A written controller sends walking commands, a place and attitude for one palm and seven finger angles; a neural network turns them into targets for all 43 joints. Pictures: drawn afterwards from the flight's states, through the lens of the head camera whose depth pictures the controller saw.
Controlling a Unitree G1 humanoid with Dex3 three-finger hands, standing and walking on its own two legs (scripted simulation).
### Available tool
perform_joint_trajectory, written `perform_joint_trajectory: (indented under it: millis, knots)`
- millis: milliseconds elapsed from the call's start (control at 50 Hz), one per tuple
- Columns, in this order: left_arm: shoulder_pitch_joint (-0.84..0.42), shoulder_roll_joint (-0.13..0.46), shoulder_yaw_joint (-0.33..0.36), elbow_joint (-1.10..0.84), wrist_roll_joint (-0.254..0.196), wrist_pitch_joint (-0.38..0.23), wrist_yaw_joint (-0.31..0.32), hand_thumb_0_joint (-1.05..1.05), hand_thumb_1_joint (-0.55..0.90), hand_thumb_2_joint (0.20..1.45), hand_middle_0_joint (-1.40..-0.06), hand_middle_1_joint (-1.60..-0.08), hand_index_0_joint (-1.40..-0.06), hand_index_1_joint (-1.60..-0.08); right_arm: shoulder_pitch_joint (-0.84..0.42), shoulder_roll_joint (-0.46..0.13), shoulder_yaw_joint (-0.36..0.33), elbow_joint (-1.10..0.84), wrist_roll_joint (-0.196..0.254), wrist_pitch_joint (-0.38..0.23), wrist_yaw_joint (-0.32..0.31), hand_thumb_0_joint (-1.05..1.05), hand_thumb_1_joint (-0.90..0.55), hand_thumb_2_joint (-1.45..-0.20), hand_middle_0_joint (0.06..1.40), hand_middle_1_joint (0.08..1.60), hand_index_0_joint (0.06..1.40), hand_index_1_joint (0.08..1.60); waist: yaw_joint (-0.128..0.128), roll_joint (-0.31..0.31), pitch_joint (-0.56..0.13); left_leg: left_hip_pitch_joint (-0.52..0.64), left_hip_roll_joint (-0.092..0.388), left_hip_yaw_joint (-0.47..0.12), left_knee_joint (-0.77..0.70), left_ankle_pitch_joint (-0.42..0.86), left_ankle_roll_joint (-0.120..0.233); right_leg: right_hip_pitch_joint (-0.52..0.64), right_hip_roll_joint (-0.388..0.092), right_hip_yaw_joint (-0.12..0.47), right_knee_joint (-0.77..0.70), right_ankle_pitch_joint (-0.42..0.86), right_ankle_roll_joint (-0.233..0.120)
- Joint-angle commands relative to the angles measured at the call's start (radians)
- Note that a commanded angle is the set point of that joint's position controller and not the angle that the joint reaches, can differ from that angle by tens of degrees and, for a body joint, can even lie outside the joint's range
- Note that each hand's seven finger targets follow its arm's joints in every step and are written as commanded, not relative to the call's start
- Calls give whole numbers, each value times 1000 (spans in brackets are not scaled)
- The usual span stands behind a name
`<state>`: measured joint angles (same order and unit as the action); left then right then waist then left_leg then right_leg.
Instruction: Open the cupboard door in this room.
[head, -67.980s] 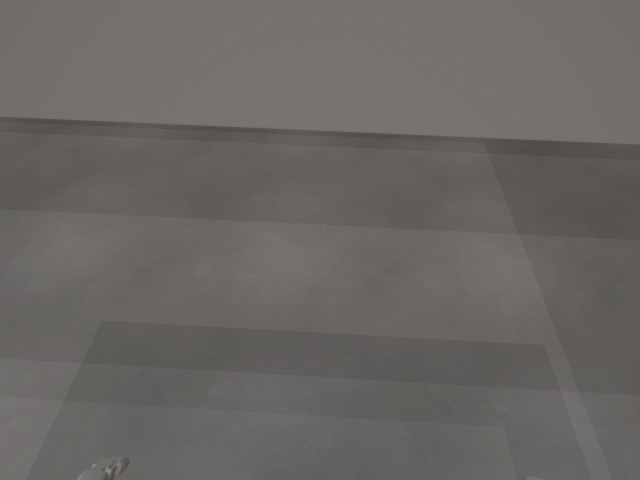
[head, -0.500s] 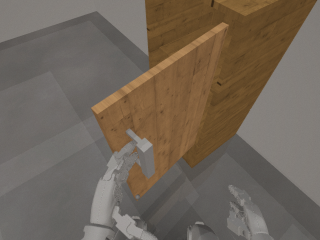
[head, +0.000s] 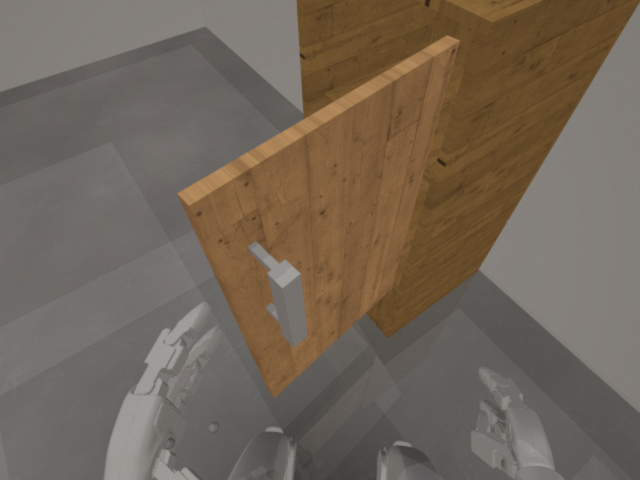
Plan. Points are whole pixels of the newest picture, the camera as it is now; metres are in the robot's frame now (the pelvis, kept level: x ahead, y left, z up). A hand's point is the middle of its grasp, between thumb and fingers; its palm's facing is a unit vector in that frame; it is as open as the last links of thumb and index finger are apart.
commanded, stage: draw the hand back to the body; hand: left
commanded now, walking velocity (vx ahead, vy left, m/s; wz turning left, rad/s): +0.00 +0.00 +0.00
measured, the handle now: (278, 296) +0.31 +0.08 +0.07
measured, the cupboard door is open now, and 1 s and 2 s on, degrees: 98 98 98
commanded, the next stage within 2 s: step back with the hand held close in 1.64 s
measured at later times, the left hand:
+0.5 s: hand (143, 399) +0.18 +0.16 +0.14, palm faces -0.04 -1.00 -0.05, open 16.4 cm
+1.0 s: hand (4, 307) +0.22 +0.25 +0.21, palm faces +0.31 -0.87 -0.38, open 12.3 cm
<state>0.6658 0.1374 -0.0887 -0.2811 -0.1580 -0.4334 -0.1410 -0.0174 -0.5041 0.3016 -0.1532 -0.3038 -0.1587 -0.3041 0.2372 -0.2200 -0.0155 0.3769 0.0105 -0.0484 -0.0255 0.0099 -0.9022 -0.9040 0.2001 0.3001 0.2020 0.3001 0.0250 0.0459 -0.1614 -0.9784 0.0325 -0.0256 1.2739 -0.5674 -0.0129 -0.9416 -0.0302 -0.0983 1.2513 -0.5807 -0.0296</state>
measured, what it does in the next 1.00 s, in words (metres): rises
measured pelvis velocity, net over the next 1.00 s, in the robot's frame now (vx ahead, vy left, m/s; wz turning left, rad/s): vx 0.04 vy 0.03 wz -0.01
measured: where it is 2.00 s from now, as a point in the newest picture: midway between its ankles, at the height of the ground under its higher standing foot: outside the picture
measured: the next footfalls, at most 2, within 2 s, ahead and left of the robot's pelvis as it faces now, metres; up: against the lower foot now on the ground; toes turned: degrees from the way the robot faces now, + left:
none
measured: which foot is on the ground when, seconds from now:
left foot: down 0.00-1.00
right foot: down 0.00-1.00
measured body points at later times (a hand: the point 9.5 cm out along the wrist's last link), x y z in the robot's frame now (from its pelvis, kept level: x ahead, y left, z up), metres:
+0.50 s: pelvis +0.01 +0.02 +0.04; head +0.03 +0.01 +0.49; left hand +0.18 +0.22 +0.14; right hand +0.19 -0.21 -0.02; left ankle +0.03 +0.13 -0.63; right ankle +0.02 -0.11 -0.63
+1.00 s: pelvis +0.04 +0.03 +0.10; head +0.03 +0.01 +0.55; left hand +0.20 +0.29 +0.24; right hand +0.23 -0.18 +0.02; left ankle +0.03 +0.13 -0.63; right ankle +0.02 -0.11 -0.63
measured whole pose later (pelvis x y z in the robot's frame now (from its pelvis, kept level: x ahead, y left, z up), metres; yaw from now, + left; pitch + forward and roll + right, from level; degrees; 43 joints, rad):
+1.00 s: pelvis +0.04 +0.03 +0.10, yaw -1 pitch +0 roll -1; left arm 0.60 0.31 0.16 -0.48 -0.04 0.00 0.14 -0.01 0.14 0.58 -0.18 -0.30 -0.18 -0.30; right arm 0.26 -0.22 0.07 0.52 0.01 -0.11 -0.11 0.01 -0.90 -0.90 0.20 0.30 0.20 0.30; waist 0.06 0.07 -0.05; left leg -0.28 0.00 0.03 0.65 -0.37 0.03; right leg -0.25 -0.04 -0.06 0.60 -0.35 0.03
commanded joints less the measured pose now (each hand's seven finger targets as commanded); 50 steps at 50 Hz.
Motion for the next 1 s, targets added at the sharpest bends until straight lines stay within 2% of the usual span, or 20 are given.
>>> perform_joint_trajectory:
  millis: [0,40,60,100,120,220,260,300,440,480,500,540,560,580,620,720,760,800,920,980]
  knots:
    - [0,55,23,-217,-17,-53,-20,0,-500,300,-150,-300,-150,-300,-57,-92,-40,-173,6,-67,-16,0,-900,-900,200,300,200,300,-32,-91,-156,61,-51,5,-144,145,33,164,28,119,-258,120,5]
    - [-21,64,31,-213,-10,-42,-11,0,-500,300,-150,-300,-150,-300,-59,-93,-39,-174,7,-68,-18,0,-900,-900,200,300,200,300,-31,-89,-145,59,-49,5,-146,127,32,147,27,118,-260,85,6]
    - [-28,83,48,-262,-13,-37,-4,0,-500,300,-150,-300,-150,-300,-57,-91,-38,-185,8,-66,-19,0,-900,-900,200,300,200,300,-19,-64,-167,73,-50,7,-160,125,32,166,26,119,-268,71,4]
    - [-15,129,89,-329,-14,-14,14,0,-500,300,-150,-300,-150,-300,-50,-91,-36,-195,11,-59,-24,0,-900,-900,200,300,200,300,-2,-22,-207,125,-50,5,-196,151,35,207,35,105,-273,108,-2]
    - [-5,123,91,-347,-15,1,21,0,-500,300,-150,-300,-150,-300,-49,-87,-35,-198,17,-56,-25,0,-900,-900,200,300,200,300,-2,-17,-208,159,-49,5,-216,166,35,215,39,92,-277,136,-1]
    - [34,92,81,-325,-32,80,21,0,-500,300,-150,-300,-150,-300,-43,-89,-26,-200,29,-47,-34,0,-900,-900,200,300,200,300,-25,-71,-122,216,-47,-3,-292,163,36,253,47,58,-342,156,13]
    - [14,97,78,-323,-33,98,13,0,-500,300,-150,-300,-150,-300,-42,-96,-19,-198,31,-51,-37,0,-900,-900,200,300,200,300,-33,-45,-73,227,-45,-10,-323,123,34,240,47,46,-364,107,13]
    - [19,117,106,-309,-42,110,9,0,-500,300,-150,-300,-150,-300,-42,-98,-17,-193,30,-57,-40,0,-900,-900,200,300,200,300,-30,-71,-50,235,-44,-15,-343,116,35,261,48,48,-388,90,11]
    - [16,155,177,-385,-76,116,-10,0,-500,300,-150,-300,-150,-300,-32,-102,-9,-189,36,-81,-41,0,-900,-900,200,300,200,300,-14,5,-71,337,-39,-15,-405,180,31,324,55,23,-407,175,9]
    - [16,169,203,-387,-91,125,-19,0,-430,330,-153,-300,-153,-300,-29,-102,-8,-176,39,-90,-42,0,-900,-900,200,300,200,300,-13,7,-65,357,-37,-18,-423,201,30,344,57,18,-418,206,9]
    - [17,181,220,-373,-93,137,-22,0,-395,345,-154,-300,-154,-300,-32,-106,-7,-172,38,-92,-42,0,-900,-900,200,300,200,300,-12,-21,-62,353,-36,-22,-427,214,32,363,59,17,-424,215,9]
    - [-5,186,228,-393,-103,153,-38,0,-325,375,-156,-300,-156,-300,-32,-109,-6,-165,43,-100,-43,0,-900,-900,200,300,200,300,-16,16,-57,385,-35,-18,-438,240,31,372,58,16,-436,250,12]
    - [39,341,282,-449,43,228,99,0,-290,390,-158,-300,-158,-300,-28,-103,-8,-171,30,-80,-79,0,-900,-900,200,300,200,300,50,28,-102,419,-19,6,-496,276,32,438,25,72,-490,281,-3]
    - [82,249,236,-452,61,278,155,0,-255,405,-159,-300,-159,-300,-24,-84,4,-174,25,-72,-91,0,-900,-900,200,300,200,300,20,16,-53,440,-22,11,-508,287,34,432,23,59,-512,293,2]
    - [78,220,211,-424,96,342,214,0,-185,435,-161,-300,-161,-300,-23,-83,11,-145,21,-61,-98,0,-900,-900,200,300,200,300,7,5,-2,467,-15,12,-525,318,37,456,20,46,-540,317,8]
    - [-16,272,257,-444,124,378,278,0,-10,510,-168,-300,-168,-300,-50,-98,26,-112,14,-69,-109,0,-900,-900,200,300,200,300,5,-19,23,570,-9,3,-610,342,39,534,19,34,-615,330,13]
    - [-56,281,266,-458,129,374,289,0,60,540,-170,-300,-170,-300,-55,-102,33,-96,10,-84,-108,0,-900,-900,200,300,200,300,7,11,29,613,-8,-6,-651,352,36,564,17,32,-639,332,12]
    - [-77,297,291,-447,131,376,297,0,130,570,-173,-300,-173,-300,-68,-108,37,-76,9,-97,-106,0,-900,-900,200,300,200,300,16,29,41,641,-6,-15,-691,378,33,611,17,30,-665,341,8]
    - [-91,307,357,-404,122,370,293,0,340,660,-180,-300,-180,-300,-97,-106,34,-21,3,-120,-92,0,-900,-900,200,300,200,300,30,-5,73,735,1,-3,-769,514,26,716,18,28,-734,445,11]
    - [-123,323,395,-401,117,362,287,0,445,705,-184,-300,-184,-300,-107,-105,33,2,-1,-124,-81,0,-900,-900,200,300,200,300,35,15,74,778,3,4,-803,564,21,760,19,30,-766,482,12]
